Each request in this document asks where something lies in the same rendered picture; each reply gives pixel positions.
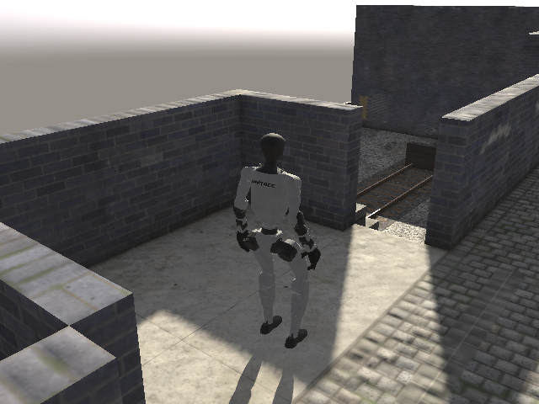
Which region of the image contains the robot right upper arm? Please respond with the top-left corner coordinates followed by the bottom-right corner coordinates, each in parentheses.
top-left (283, 173), bottom-right (302, 223)

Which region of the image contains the right robot forearm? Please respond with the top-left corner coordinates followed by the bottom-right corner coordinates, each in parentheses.
top-left (293, 211), bottom-right (315, 253)

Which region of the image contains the robot left hand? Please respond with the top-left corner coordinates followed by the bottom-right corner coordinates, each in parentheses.
top-left (237, 229), bottom-right (250, 252)

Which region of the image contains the robot left thigh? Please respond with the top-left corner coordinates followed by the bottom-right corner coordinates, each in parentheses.
top-left (244, 229), bottom-right (275, 287)

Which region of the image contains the robot left foot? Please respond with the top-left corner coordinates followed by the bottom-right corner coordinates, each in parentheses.
top-left (260, 316), bottom-right (282, 335)

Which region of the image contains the robot left upper arm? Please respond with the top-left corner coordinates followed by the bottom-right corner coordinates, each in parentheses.
top-left (234, 167), bottom-right (256, 210)

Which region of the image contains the left robot forearm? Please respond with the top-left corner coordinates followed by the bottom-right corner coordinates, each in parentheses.
top-left (233, 204), bottom-right (248, 233)

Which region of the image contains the robot right hand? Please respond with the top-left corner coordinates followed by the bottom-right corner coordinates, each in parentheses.
top-left (301, 247), bottom-right (321, 270)

